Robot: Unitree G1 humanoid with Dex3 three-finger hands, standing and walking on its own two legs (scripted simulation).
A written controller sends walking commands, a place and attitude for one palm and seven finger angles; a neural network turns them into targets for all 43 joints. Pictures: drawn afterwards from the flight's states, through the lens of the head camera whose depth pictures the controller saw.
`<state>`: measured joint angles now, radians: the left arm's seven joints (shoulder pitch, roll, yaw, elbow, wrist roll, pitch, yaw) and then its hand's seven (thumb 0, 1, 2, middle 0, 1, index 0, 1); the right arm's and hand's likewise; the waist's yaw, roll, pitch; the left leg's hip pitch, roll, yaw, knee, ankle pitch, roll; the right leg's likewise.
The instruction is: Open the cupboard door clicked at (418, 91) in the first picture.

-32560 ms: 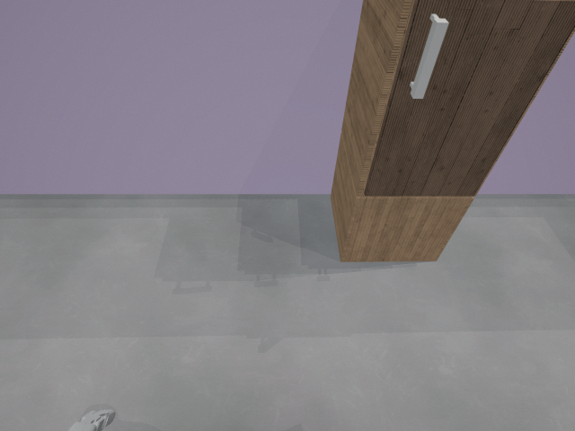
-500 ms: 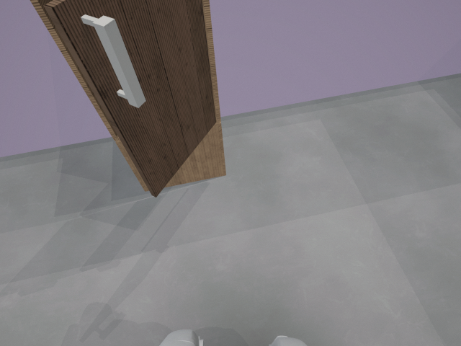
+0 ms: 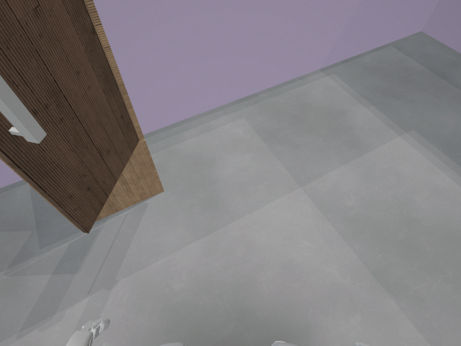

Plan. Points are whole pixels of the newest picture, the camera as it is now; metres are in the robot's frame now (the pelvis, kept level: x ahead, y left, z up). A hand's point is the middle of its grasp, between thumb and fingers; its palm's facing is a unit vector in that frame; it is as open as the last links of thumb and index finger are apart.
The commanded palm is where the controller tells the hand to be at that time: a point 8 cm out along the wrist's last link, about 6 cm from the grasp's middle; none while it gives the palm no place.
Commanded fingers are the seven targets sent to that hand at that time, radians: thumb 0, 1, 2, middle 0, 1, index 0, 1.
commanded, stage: walk to a spot facing it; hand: left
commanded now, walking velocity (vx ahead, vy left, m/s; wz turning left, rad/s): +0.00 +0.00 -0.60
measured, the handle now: out of the picture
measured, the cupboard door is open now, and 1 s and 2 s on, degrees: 48 48 48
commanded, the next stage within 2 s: turn to face it in 1.78 s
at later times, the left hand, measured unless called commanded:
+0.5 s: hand (166, 298) +0.21 +0.15 -0.14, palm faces -0.32 -0.93 -0.20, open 7.4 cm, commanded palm none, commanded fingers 0.00 0.90 0.90 -0.20 -0.30 -0.20 -0.30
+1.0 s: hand (226, 238) +0.35 +0.04 -0.16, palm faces -0.57 -0.80 -0.19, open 7.4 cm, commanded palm none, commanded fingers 0.00 0.90 0.90 -0.20 -0.30 -0.20 -0.30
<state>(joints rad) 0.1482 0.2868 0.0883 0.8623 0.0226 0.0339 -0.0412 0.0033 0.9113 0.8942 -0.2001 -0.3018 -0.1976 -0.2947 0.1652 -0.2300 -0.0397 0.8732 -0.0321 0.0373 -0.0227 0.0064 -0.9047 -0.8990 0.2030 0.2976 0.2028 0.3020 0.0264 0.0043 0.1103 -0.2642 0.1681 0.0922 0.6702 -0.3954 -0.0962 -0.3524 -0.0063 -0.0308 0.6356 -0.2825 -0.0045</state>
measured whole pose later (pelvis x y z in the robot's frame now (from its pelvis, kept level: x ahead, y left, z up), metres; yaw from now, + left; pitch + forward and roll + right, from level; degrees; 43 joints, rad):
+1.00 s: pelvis +0.20 -0.10 +0.01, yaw -37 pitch +2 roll -1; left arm 0.24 0.25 0.09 1.00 0.03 0.02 -0.04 0.01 0.91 0.89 -0.20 -0.30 -0.20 -0.29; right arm 0.21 -0.19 -0.02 0.88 -0.05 -0.07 0.00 0.00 -0.91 -0.90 0.20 0.30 0.20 0.30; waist 0.00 -0.05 0.05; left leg -0.30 0.11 0.13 0.57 -0.30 -0.02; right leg -0.44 -0.01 0.01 1.16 -0.43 -0.02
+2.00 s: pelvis +0.49 -0.49 +0.00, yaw -49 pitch +0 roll +0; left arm 0.15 0.17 0.06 1.01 0.03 -0.05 -0.02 0.00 0.91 0.89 -0.20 -0.30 -0.20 -0.29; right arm 0.36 -0.21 -0.05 1.10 -0.02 0.01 0.00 0.01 -0.92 -0.90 0.20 0.30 0.20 0.30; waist -0.04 0.03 0.06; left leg -0.24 0.12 0.09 0.87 -0.55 -0.04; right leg -0.39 -0.06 -0.13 0.65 -0.24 -0.04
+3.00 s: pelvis +0.55 -0.65 +0.01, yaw -14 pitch +1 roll +1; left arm 0.20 0.26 0.07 0.94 0.02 0.06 0.01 0.01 0.91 0.89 -0.20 -0.30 -0.20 -0.30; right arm 0.11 -0.23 -0.05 0.88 -0.03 0.03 0.01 0.01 -0.91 -0.90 0.20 0.30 0.20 0.30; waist 0.01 -0.06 0.11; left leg -0.34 0.02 0.05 0.62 -0.31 0.01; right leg -0.44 -0.11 -0.08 1.06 -0.52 0.08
